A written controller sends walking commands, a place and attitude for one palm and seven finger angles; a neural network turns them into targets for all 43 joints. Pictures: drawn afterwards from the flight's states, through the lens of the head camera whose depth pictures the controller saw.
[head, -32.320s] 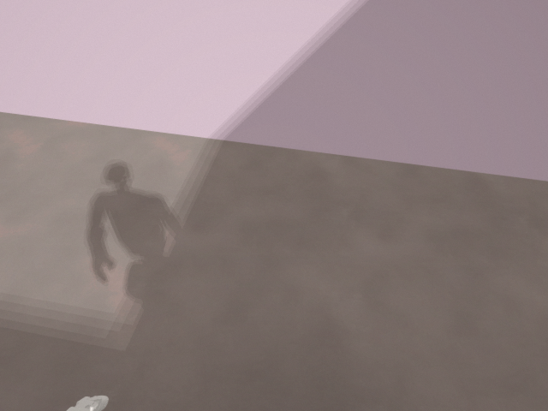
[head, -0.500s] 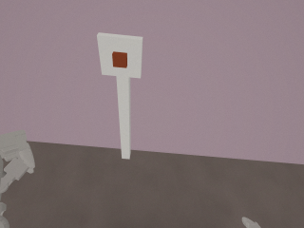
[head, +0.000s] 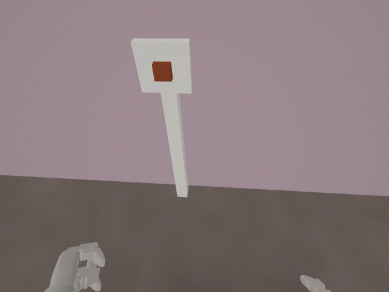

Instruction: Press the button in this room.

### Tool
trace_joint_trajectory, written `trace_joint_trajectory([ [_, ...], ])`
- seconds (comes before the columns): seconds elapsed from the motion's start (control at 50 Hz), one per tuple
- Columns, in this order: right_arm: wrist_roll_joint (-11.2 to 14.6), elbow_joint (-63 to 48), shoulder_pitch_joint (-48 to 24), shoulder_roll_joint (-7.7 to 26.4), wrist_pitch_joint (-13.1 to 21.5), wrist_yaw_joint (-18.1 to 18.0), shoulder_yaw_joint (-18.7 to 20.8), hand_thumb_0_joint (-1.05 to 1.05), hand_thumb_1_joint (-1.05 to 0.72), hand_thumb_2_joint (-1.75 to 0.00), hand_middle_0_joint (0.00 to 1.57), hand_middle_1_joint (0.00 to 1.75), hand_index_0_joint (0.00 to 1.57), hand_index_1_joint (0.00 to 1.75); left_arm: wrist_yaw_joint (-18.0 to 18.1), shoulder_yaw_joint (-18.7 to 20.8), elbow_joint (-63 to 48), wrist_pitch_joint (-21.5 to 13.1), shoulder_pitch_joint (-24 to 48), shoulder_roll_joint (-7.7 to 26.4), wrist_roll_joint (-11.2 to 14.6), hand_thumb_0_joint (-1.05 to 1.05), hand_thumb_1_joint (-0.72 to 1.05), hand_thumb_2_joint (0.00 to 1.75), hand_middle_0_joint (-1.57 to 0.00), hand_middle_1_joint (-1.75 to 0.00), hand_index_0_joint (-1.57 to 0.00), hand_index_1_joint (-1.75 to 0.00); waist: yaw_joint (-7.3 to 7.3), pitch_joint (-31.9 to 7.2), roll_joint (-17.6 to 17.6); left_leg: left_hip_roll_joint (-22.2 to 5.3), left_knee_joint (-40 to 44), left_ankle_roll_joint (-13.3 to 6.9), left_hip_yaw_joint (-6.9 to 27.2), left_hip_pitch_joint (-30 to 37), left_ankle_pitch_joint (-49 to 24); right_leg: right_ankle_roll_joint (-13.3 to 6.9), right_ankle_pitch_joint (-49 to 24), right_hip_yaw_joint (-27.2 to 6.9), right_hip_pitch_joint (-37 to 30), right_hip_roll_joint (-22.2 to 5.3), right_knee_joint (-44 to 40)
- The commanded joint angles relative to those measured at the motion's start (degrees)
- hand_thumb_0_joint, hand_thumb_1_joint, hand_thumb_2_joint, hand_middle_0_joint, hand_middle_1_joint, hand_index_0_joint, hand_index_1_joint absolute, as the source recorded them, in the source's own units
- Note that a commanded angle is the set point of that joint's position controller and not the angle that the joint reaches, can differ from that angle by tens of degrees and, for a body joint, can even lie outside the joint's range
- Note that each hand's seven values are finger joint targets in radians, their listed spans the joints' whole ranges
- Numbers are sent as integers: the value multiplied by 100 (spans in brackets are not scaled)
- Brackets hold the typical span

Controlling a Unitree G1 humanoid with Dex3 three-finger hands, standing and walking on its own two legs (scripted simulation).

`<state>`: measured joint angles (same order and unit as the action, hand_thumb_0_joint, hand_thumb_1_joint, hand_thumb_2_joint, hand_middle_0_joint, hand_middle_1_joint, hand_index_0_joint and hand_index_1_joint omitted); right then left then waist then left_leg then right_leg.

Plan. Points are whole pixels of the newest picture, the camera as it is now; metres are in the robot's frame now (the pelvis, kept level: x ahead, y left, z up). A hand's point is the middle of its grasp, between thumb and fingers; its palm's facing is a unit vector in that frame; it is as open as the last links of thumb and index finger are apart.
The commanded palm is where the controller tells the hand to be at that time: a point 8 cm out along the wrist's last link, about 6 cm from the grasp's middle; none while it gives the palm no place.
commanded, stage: let the arm hang, fingers relaxed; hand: left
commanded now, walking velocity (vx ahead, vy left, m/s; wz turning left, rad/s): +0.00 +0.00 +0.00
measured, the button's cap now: (162, 71) +0.74 +0.15 +0.09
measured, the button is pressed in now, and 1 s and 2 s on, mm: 0 0 0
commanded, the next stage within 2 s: stand and wait in 0.94 s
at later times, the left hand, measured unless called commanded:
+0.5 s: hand out of the picture -0.06 +0.20 -0.15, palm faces +0.02 -0.98 -0.21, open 6.3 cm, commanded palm none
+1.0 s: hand out of the picture -0.02 +0.18 -0.15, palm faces +0.01 -0.98 -0.18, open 7.4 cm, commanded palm none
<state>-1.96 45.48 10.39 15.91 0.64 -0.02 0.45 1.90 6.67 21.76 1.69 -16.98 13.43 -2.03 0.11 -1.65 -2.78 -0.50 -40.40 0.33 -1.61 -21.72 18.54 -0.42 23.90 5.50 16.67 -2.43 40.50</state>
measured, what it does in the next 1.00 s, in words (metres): stands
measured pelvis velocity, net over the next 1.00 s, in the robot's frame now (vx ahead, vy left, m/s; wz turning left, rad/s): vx -0.02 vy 0.01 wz -0.03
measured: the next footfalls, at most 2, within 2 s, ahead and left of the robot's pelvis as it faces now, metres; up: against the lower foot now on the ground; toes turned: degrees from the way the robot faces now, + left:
none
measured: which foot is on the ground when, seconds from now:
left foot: down 0.00-1.00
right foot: down 0.00-1.00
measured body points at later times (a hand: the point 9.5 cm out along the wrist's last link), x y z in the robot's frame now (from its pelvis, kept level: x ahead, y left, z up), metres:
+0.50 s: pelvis -0.01 +0.02 +0.03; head +0.00 +0.02 +0.47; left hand -0.06 +0.25 -0.13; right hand -0.02 -0.20 -0.14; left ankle +0.02 +0.12 -0.72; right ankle -0.03 -0.11 -0.72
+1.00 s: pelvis -0.02 +0.01 +0.02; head -0.01 +0.01 +0.47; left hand -0.02 +0.23 -0.14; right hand -0.05 -0.19 -0.14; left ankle +0.02 +0.12 -0.72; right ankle -0.03 -0.11 -0.72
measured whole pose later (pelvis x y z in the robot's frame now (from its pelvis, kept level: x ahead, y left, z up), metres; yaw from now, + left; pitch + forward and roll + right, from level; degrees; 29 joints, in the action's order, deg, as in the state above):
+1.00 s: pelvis -0.02 +0.01 +0.02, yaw -2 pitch -2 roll +0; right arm -1.2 65.6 17.6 6.4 -0.7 -1.4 0.5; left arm 2.2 1.0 65.9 -0.2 -16.1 7.3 -0.6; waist 0.7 3.0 -0.3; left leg -0.1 -24.5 -1.4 -3.4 -12.1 10.1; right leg 0.3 14.4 4.1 8.1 -2.0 24.9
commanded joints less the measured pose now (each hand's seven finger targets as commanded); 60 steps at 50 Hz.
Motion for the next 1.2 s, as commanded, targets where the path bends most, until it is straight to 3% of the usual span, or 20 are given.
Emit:
trace_joint_trajectory([
  [0.0,3,-216,74,233,-30,-75,132,0,-90,-90,20,30,20,30,-93,-236,1206,-187,-160,765,62,0,90,90,-97,-114,-97,-114,45,-145,1248,-188,511,-59,124,555,-1653,-422,-3934,-862,-557,-949,-1211],
  [0.02,10,-15,115,198,-42,-70,106,0,-90,-90,20,30,20,30,-82,-289,1602,-198,-67,751,89,0,90,90,-93,-110,-93,-110,67,-142,702,-260,797,-55,158,804,-1944,-357,-3684,-760,-529,-840,-1183],
  [0.06,31,324,156,243,-33,-94,39,0,-90,-90,20,30,20,30,-53,-379,2210,-164,39,658,138,0,90,90,-86,-102,-86,-102,13,-79,-524,-497,1303,-172,473,883,-2601,-144,-2359,-511,-674,-422,-1225],
  [0.08,16,451,110,150,-49,-112,39,0,-90,-90,20,30,20,30,-29,-356,2478,-151,-98,483,155,0,90,90,-82,-98,-82,-98,-70,-13,-924,-580,1472,-244,561,760,-2413,-113,-1872,-457,-802,-354,-1394],
  [0.1,20,543,95,107,-69,-125,32,0,-90,-90,20,30,20,30,-26,-363,2726,-130,-132,444,157,0,90,90,-79,-94,-79,-94,-89,73,-1017,-579,1633,-256,604,645,-1996,-129,-1511,-444,-903,-301,-1545],
  [0.14,51,736,133,71,-90,-138,27,0,-90,-90,20,30,20,30,-60,-414,3144,-134,-137,453,159,0,90,90,-71,-86,-71,-86,-83,200,-828,-539,1829,-230,615,613,-1293,-177,-1280,-495,-914,-328,-1838],
  [0.16,66,822,198,101,-103,-145,41,0,-90,-90,20,30,20,30,-63,-433,3291,-150,-147,465,153,0,90,90,-68,-82,-68,-82,-72,202,-473,-556,1824,-228,606,745,-1274,-195,-1351,-489,-882,-336,-1945],
  [0.26,104,1300,546,48,-107,-159,74,0,-90,-90,20,30,20,30,-57,-520,3911,-188,-203,374,152,0,90,90,-49,-62,-49,-62,-5,259,121,-563,2049,-239,580,1022,-1036,-188,-1186,-435,-773,-378,-2172],
  [0.42,102,1735,807,-107,-103,-180,50,0,-90,-90,20,30,20,30,-4,-561,4418,-171,-406,224,148,0,90,90,-20,-30,-20,-30,2,596,235,-543,2309,-231,528,1002,-727,-153,-983,-405,-613,-394,-2188],
  [0.56,98,1872,965,-279,-115,-183,58,0,-90,-90,20,30,20,30,39,-539,4465,-169,-519,95,145,0,90,90,-20,-30,-20,-30,-22,800,273,-494,2339,-220,475,852,-490,-157,-813,-431,-518,-359,-2177],
  [0.6,78,1889,992,-345,-111,-185,66,0,-90,-90,20,30,20,30,45,-533,4463,-159,-499,32,141,0,90,90,-20,-30,-20,-30,-5,886,70,-491,2413,-213,516,755,-343,-155,-793,-441,-467,-358,-2137],
  [0.76,88,1873,1121,-437,-84,-191,91,0,-90,-90,20,30,20,30,58,-490,4379,-199,-455,-10,139,0,90,90,-20,-30,-20,-30,-8,782,296,-475,2272,-211,443,786,-610,-163,-940,-465,-516,-354,-2130],
  [0.84,73,1899,1107,-485,-89,-192,96,0,-90,-90,20,30,20,30,59,-484,4365,-202,-392,-50,143,0,90,90,-20,-30,-20,-30,8,879,166,-460,2245,-189,408,776,-600,-171,-906,-500,-428,-380,-2170],
  [1.18,91,1866,930,-274,-80,-200,128,0,-90,-90,20,30,20,30,40,-466,4371,-231,-262,98,140,0,90,90,-20,-30,-20,-30,37,768,233,-542,2217,-197,423,987,-735,-187,-974,-569,-418,-363,-2245],
])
